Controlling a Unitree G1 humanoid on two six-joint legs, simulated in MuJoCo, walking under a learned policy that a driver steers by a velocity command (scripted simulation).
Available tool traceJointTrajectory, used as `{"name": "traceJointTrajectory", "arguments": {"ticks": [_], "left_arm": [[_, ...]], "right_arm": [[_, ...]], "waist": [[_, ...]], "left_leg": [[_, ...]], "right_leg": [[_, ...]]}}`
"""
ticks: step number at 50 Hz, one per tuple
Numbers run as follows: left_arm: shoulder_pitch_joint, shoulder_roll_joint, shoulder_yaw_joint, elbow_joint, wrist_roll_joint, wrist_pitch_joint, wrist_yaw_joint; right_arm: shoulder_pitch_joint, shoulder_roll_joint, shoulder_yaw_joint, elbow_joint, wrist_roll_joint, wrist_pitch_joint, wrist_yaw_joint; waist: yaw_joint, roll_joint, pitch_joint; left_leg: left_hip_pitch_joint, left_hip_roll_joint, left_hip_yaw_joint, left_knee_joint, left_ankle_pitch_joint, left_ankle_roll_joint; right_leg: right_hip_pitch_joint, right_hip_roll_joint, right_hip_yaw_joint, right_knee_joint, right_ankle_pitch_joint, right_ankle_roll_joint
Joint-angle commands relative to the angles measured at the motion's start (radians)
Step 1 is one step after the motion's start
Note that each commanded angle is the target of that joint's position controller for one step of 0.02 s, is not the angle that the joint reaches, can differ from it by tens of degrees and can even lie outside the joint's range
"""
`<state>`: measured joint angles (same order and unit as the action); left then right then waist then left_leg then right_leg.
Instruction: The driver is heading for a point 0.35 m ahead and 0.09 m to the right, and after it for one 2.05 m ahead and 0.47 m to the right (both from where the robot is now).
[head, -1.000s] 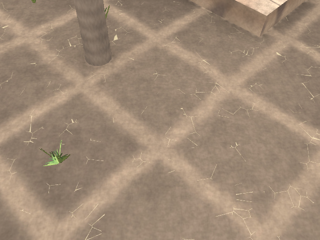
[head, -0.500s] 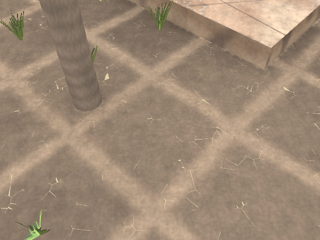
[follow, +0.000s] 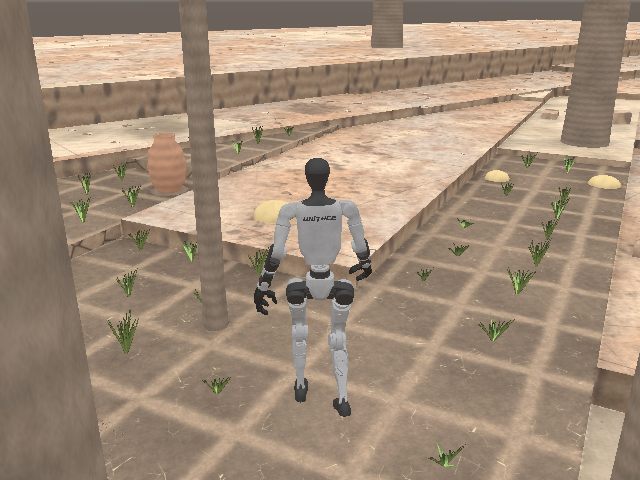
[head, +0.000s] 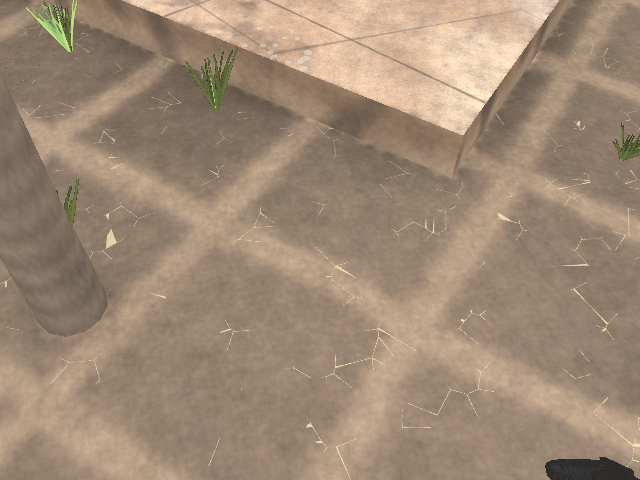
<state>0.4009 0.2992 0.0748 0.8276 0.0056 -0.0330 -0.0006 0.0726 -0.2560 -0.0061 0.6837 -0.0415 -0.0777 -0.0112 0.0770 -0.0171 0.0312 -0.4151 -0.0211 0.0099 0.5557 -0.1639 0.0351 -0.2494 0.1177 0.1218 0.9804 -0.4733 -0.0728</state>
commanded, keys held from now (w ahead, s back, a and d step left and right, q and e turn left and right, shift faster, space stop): e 0.72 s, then no key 0.28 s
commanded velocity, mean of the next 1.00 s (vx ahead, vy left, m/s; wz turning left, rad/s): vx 0.09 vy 0.00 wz -0.52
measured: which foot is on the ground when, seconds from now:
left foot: down 0.00-0.40, up 0.42-0.84, down 0.86-1.00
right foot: up 0.00-0.38, down 0.40-0.88, up 0.90-1.00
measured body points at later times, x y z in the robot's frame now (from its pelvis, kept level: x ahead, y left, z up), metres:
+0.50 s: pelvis +0.12 -0.02 +0.00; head +0.16 -0.05 +0.45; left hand +0.36 +0.18 -0.09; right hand +0.12 -0.30 -0.13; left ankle +0.09 +0.12 -0.66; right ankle +0.16 -0.11 -0.73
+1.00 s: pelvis +0.14 +0.02 +0.01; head +0.17 +0.03 +0.46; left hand +0.38 +0.19 -0.11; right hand +0.09 -0.27 -0.08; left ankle +0.19 +0.09 -0.73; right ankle +0.09 -0.09 -0.68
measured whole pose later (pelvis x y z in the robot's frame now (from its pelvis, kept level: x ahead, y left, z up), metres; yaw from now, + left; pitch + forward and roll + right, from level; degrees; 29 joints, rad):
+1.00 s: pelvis +0.14 +0.02 +0.01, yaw -31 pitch +0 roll -1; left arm 0.22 0.29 0.07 0.72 0.02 0.05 -0.01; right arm 0.25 -0.24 -0.02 0.73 -0.02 0.02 -0.03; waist 0.00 -0.05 0.03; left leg -0.23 -0.02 0.00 0.46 -0.23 0.04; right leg -0.45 0.15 0.16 0.91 -0.39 0.00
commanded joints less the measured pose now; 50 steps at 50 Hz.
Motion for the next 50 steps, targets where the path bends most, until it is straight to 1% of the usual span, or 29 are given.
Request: {"name": "traceJointTrajectory", "arguments": {"ticks": [1, 3, 5, 9, 13, 17, 18, 19, 20, 21, 22, 23, 24, 25, 26, 27, 29, 31, 35, 40, 42, 43, 44, 45, 46, 47, 48, 49, 50], "left_arm": [[0.001, 0.073, 0.015, -0.071, 0.015, 0.009, -0.006], [-0.004, 0.064, 0.016, -0.077, 0.031, 0.037, -0.02], [-0.021, 0.055, 0.016, -0.098, 0.024, 0.049, -0.031], [-0.128, 0.032, 0.003, -0.149, 0.025, 0.065, -0.047], [-0.218, 0.009, -0.016, -0.19, 0.025, 0.064, -0.061], [-0.258, 0.036, -0.009, -0.225, 0.027, 0.06, -0.057], [-0.248, 0.041, -0.006, -0.229, 0.029, 0.054, -0.054], [-0.196, 0.039, -0.003, -0.217, 0.037, 0.043, -0.047], [-0.119, 0.081, 0.011, -0.198, 0.05, 0.028, -0.033], [-0.084, 0.199, 0.034, -0.216, 0.045, 0.018, -0.017], [-0.034, 0.256, 0.06, -0.215, -0.01, 0.034, -0.014], [-0.035, 0.212, 0.052, -0.208, -0.023, 0.046, -0.01], [-0.093, 0.166, 0.037, -0.207, -0.014, 0.055, -0.001], [-0.156, 0.125, 0.024, -0.21, -0.003, 0.064, 0.004], [-0.192, 0.105, 0.019, -0.216, -0.005, 0.067, 0.009], [-0.207, 0.096, 0.016, -0.219, 0.0, 0.066, 0.007], [-0.192, 0.115, 0.022, -0.211, 0.006, 0.058, -0.001], [-0.179, 0.134, 0.032, -0.204, 0.009, 0.058, -0.005], [-0.16, 0.141, 0.04, -0.201, 0.017, 0.07, -0.009], [-0.18, 0.128, 0.038, -0.198, 0.026, 0.078, -0.017], [-0.193, 0.118, 0.032, -0.19, 0.011, 0.082, -0.01], [-0.174, 0.088, 0.023, -0.187, 0.004, 0.079, -0.003], [-0.146, 0.033, 0.008, -0.201, -0.008, 0.074, 0.0], [-0.178, 0.088, 0.024, -0.203, 0.019, 0.069, 0.008], [-0.179, 0.112, 0.033, -0.191, 0.032, 0.069, 0.006], [-0.143, 0.102, 0.033, -0.165, 0.024, 0.07, 0.0], [-0.114, 0.094, 0.031, -0.144, 0.019, 0.074, -0.004], [-0.097, 0.085, 0.028, -0.129, 0.019, 0.078, -0.007], [-0.096, 0.077, 0.023, -0.121, 0.017, 0.08, -0.009]], "right_arm": [[0.16, -0.083, -0.035, -0.015, 0.012, 0.0, -0.005], [0.164, -0.082, -0.033, 0.004, 0.019, -0.01, -0.005], [0.181, -0.099, -0.039, 0.014, 0.026, -0.017, -0.001], [0.178, -0.115, -0.047, 0.024, 0.028, 0.001, -0.009], [0.184, -0.135, -0.057, 0.033, 0.029, 0.016, -0.009], [0.222, -0.175, -0.077, 0.045, 0.032, 0.04, -0.007], [0.226, -0.178, -0.08, 0.047, 0.034, 0.048, -0.011], [0.223, -0.177, -0.081, 0.05, 0.04, 0.058, -0.014], [0.268, -0.171, -0.08, 0.055, 0.036, 0.062, -0.013], [0.316, -0.091, -0.06, 0.01, 0.011, 0.072, -0.008], [0.283, -0.104, -0.06, -0.021, 0.014, 0.095, -0.012], [0.237, -0.129, -0.063, -0.015, 0.008, 0.106, -0.013], [0.186, -0.117, -0.061, -0.022, 0.021, 0.105, -0.012], [0.167, -0.114, -0.061, -0.015, 0.022, 0.103, -0.014], [0.178, -0.123, -0.064, -0.014, 0.013, 0.107, -0.013], [0.205, -0.122, -0.064, 0.001, 0.005, 0.115, -0.011], [0.217, -0.106, -0.061, 0.005, 0.01, 0.125, -0.007], [0.19, -0.092, -0.057, -0.006, 0.016, 0.129, -0.007], [0.128, -0.093, -0.054, -0.03, 0.018, 0.13, -0.009], [0.169, -0.089, -0.049, -0.023, 0.034, 0.113, -0.017], [0.237, -0.077, -0.047, -0.005, 0.031, 0.102, -0.024], [0.235, -0.109, -0.052, -0.008, 0.021, 0.094, -0.032], [0.202, -0.196, -0.065, -0.038, 0.003, 0.089, -0.034], [0.153, -0.237, -0.078, -0.042, 0.0, 0.088, -0.024], [0.144, -0.179, -0.063, -0.035, 0.005, 0.084, -0.02], [0.091, -0.132, -0.05, -0.034, 0.015, 0.079, -0.016], [0.056, -0.118, -0.047, -0.041, 0.016, 0.076, -0.014], [0.051, -0.111, -0.045, -0.041, 0.02, 0.074, -0.017], [0.067, -0.103, -0.042, -0.036, 0.022, 0.073, -0.017]], "waist": [[-0.075, 0.043, -0.064], [-0.052, 0.124, -0.06], [-0.04, 0.142, -0.093], [-0.046, 0.144, -0.068], [-0.069, 0.148, -0.062], [-0.097, 0.156, -0.064], [-0.095, 0.15, -0.07], [-0.067, 0.111, -0.098], [-0.035, 0.003, -0.159], [-0.066, -0.212, -0.216], [-0.014, -0.259, -0.312], [-0.008, -0.113, -0.258], [-0.026, -0.091, -0.15], [-0.062, -0.057, -0.083], [-0.084, -0.076, -0.066], [-0.095, -0.075, -0.087], [-0.098, -0.055, -0.124], [-0.087, -0.065, -0.119], [-0.057, -0.105, -0.095], [-0.062, -0.13, -0.104], [-0.103, -0.113, -0.094], [-0.096, -0.041, -0.075], [-0.075, 0.172, -0.08], [-0.09, 0.224, -0.005], [-0.065, 0.14, 0.008], [-0.027, 0.113, 0.013], [-0.013, 0.129, 0.002], [-0.016, 0.162, -0.015], [-0.028, 0.161, -0.029]], "left_leg": [[0.358, 0.354, -0.345, -0.241, 0.345, 0.147], [0.296, 0.289, -0.179, -0.24, 0.597, 0.127], [0.301, 0.285, -0.108, -0.24, 0.722, 0.134], [0.289, 0.28, 0.007, -0.266, 0.68, 0.143], [0.252, 0.261, 0.108, -0.24, 0.598, 0.123], [0.317, 0.298, 0.113, -0.127, 0.574, 0.101], [0.33, 0.301, 0.116, -0.068, 0.566, 0.09], [0.319, 0.279, 0.145, 0.052, 0.541, 0.067], [0.237, 0.231, 0.173, 0.24, 0.391, 0.015], [0.003, 0.137, 0.203, 0.507, -0.302, -0.035], [-0.154, -0.01, 0.059, 0.671, -0.554, -0.063], [-0.195, 0.043, -0.021, 0.721, -0.489, -0.072], [-0.21, 0.055, -0.031, 0.701, -0.406, -0.071], [-0.195, 0.075, -0.044, 0.629, -0.331, -0.072], [-0.158, 0.08, -0.044, 0.576, -0.291, -0.074], [-0.116, 0.062, -0.032, 0.573, -0.269, -0.075], [-0.081, 0.043, -0.033, 0.531, -0.26, -0.077], [-0.08, 0.034, -0.038, 0.455, -0.255, -0.078], [-0.06, 0.014, -0.052, 0.329, -0.242, -0.069], [0.105, -0.025, -0.025, 0.133, -0.251, -0.029], [0.249, -0.032, -0.011, -0.095, -0.148, 0.004], [0.296, 0.044, -0.09, -0.213, -0.161, 0.026], [0.322, 0.287, -0.382, -0.342, -0.271, 0.101], [0.147, 0.405, -0.515, -0.387, -0.192, 0.189], [0.082, 0.371, -0.456, -0.362, -0.101, 0.208], [0.068, 0.303, -0.355, -0.338, -0.027, 0.183], [0.096, 0.245, -0.272, -0.315, 0.053, 0.155], [0.144, 0.219, -0.227, -0.292, 0.153, 0.149], [0.193, 0.205, -0.197, -0.269, 0.247, 0.15]], "right_leg": [[-0.349, -0.112, -0.036, 0.206, 0.046, 0.029], [-0.304, -0.121, -0.065, 0.192, 0.069, 0.053], [-0.304, -0.107, -0.073, 0.187, 0.117, 0.065], [-0.348, -0.127, -0.105, 0.059, 0.236, 0.08], [-0.223, -0.133, -0.159, -0.174, 0.34, 0.061], [-0.163, -0.108, -0.195, -0.318, 0.228, 0.024], [-0.137, -0.099, -0.196, -0.37, 0.21, 0.009], [-0.054, -0.078, -0.202, -0.472, 0.264, -0.008], [0.099, -0.119, -0.107, -0.559, 0.449, -0.041], [0.271, -0.418, 0.244, -0.524, 0.93, -0.114], [0.336, -0.522, 0.459, -0.568, 1.046, -0.31], [0.31, -0.478, 0.376, -0.589, 0.933, -0.304], [0.21, -0.42, 0.296, -0.613, 0.831, -0.273], [0.13, -0.346, 0.236, -0.638, 0.731, -0.217], [0.08, -0.302, 0.2, -0.648, 0.695, -0.186], [0.059, -0.278, 0.178, -0.648, 0.707, -0.174], [0.048, -0.265, 0.183, -0.648, 0.682, -0.169], [0.033, -0.256, 0.212, -0.668, 0.543, -0.168], [0.001, -0.246, 0.299, -0.702, 0.252, -0.163], [-0.047, -0.235, 0.344, -0.675, 0.273, -0.125], [-0.11, -0.205, 0.342, -0.638, 0.247, -0.072], [-0.165, -0.155, 0.306, -0.583, 0.145, -0.018], [-0.266, -0.029, 0.157, -0.387, 0.004, 0.041], [-0.276, 0.071, 0.016, -0.2, -0.063, 0.057], [-0.205, 0.022, 0.058, -0.072, -0.028, 0.06], [-0.175, 0.021, 0.054, -0.012, 0.029, 0.063], [-0.166, 0.021, 0.044, 0.029, 0.069, 0.072], [-0.175, 0.022, 0.031, 0.052, 0.077, 0.082], [-0.179, 0.018, 0.021, 0.035, 0.066, 0.093]]}}
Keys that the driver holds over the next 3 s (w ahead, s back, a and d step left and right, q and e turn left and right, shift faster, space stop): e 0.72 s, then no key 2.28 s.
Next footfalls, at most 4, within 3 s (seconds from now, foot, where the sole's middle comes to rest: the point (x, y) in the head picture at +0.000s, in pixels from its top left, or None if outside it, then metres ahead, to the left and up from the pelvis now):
0.40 right None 0.20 -0.12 -0.76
0.86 left None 0.23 0.07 -0.76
1.20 right None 0.08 -0.08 -0.76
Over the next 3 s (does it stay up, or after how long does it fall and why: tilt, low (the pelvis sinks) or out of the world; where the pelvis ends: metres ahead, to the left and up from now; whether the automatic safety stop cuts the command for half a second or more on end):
stays up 0.13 0.01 0.02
